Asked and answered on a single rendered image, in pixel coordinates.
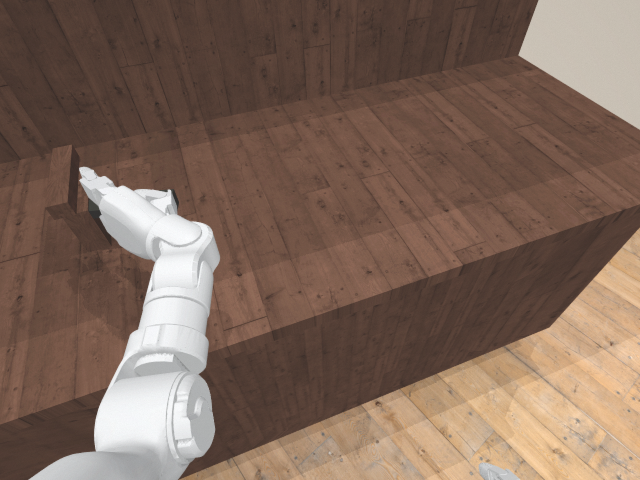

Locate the left robot upper arm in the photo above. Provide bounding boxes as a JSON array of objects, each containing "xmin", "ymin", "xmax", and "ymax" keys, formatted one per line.
[{"xmin": 29, "ymin": 371, "xmax": 215, "ymax": 480}]

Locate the left robot forearm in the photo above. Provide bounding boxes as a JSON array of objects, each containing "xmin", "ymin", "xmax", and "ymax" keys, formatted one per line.
[{"xmin": 94, "ymin": 214, "xmax": 220, "ymax": 450}]

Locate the robot left hand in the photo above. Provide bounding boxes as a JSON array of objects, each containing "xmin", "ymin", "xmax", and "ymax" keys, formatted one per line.
[{"xmin": 79, "ymin": 167, "xmax": 177, "ymax": 260}]

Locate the counter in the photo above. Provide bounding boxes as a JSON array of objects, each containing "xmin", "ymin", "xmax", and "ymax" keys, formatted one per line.
[{"xmin": 0, "ymin": 0, "xmax": 640, "ymax": 480}]

